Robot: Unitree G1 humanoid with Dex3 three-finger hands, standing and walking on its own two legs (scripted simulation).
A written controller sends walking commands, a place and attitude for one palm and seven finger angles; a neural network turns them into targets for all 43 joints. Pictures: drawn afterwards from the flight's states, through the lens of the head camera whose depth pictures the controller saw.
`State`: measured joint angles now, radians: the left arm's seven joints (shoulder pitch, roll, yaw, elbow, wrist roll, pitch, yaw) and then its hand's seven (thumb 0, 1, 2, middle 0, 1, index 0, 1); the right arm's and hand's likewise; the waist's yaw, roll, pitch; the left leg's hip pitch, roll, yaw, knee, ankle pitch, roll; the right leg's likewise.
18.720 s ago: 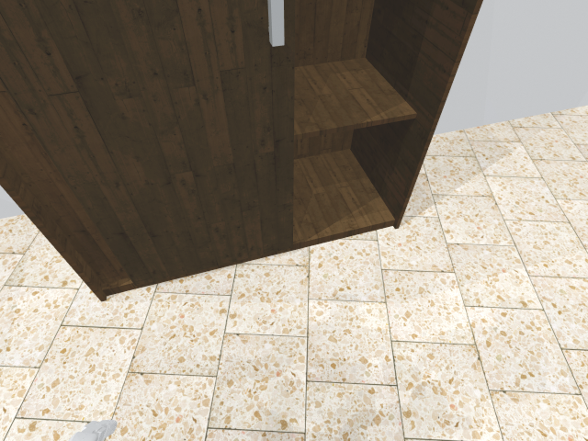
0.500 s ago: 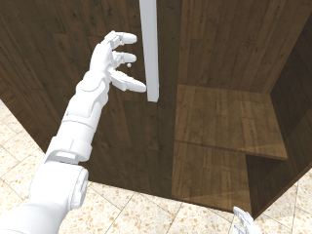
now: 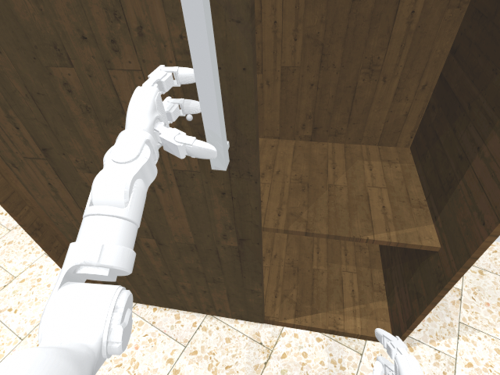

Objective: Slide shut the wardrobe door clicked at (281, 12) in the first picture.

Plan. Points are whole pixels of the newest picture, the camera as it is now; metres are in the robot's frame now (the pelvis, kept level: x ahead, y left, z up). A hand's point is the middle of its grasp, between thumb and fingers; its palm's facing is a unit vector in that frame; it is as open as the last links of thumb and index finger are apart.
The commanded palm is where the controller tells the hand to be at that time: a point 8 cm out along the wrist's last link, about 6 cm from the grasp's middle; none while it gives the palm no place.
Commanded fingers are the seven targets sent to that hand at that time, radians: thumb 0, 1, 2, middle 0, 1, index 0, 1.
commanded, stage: move the hooked fingers beside the handle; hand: left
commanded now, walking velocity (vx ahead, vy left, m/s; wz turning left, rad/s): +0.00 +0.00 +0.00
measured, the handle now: (213, 85) +0.45 +0.10 +0.27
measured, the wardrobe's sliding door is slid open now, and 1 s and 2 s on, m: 0.48 0.48 0.48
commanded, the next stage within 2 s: none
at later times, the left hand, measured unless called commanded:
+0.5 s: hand (184, 116) +0.41 +0.14 +0.24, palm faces -0.04 -1.00 -0.01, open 14.0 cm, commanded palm +0.39 +0.18 +0.23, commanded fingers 0.00 -0.50 0.30 -0.30 -1.20 -0.30 -1.20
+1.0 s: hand (182, 115) +0.41 +0.14 +0.24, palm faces -0.05 -1.00 -0.02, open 13.8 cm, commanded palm +0.40 +0.19 +0.23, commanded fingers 0.00 -0.50 0.30 -0.30 -1.20 -0.30 -1.20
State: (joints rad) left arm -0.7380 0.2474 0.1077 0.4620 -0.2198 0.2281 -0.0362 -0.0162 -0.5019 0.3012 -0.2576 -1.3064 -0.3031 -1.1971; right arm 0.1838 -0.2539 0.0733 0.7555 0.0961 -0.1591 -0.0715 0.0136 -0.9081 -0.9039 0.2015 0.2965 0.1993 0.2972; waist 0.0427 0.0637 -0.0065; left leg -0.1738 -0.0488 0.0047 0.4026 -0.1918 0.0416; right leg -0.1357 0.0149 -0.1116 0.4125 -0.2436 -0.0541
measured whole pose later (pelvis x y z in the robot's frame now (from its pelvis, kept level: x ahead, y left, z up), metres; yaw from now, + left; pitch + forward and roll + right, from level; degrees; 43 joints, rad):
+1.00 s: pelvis +0.01 +0.00 +0.00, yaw -2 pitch -2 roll +0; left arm -0.64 0.30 0.19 0.33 -0.24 0.31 -0.11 -0.02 -0.50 0.30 -0.40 -1.25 -0.33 -1.22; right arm 0.18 -0.26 0.07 0.69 0.09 -0.04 -0.08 0.01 -0.91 -0.90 0.20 0.30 0.20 0.30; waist 0.01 0.06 -0.02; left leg -0.15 -0.04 0.04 0.38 -0.21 0.05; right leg -0.11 0.03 -0.08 0.37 -0.23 -0.05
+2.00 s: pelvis +0.00 -0.01 +0.00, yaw -3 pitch -2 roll +0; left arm -0.69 0.40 0.27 0.51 -0.25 0.26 -0.22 -0.02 -0.50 0.30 -0.52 -1.23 -0.39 -1.23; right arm 0.20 -0.28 0.06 0.69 0.10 -0.08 -0.09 0.01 -0.91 -0.90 0.20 0.30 0.20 0.30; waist -0.02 0.07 -0.02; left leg -0.17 -0.01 0.04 0.40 -0.20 0.03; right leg -0.13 0.06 -0.07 0.36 -0.21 -0.07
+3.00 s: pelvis -0.01 +0.00 +0.00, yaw -4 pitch -2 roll +0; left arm -0.72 0.43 0.30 0.59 -0.22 0.24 -0.24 -0.02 -0.50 0.30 -0.56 -1.22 -0.45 -1.22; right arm 0.23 -0.28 0.06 0.69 0.10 -0.12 -0.10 0.01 -0.91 -0.90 0.20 0.30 0.20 0.30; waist -0.05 0.08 0.00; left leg -0.17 0.00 0.05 0.40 -0.19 0.03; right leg -0.13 0.06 -0.06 0.36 -0.19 -0.06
